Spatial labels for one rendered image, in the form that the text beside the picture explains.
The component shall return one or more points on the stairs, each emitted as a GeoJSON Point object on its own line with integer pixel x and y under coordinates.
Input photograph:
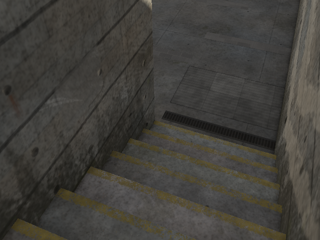
{"type": "Point", "coordinates": [169, 184]}

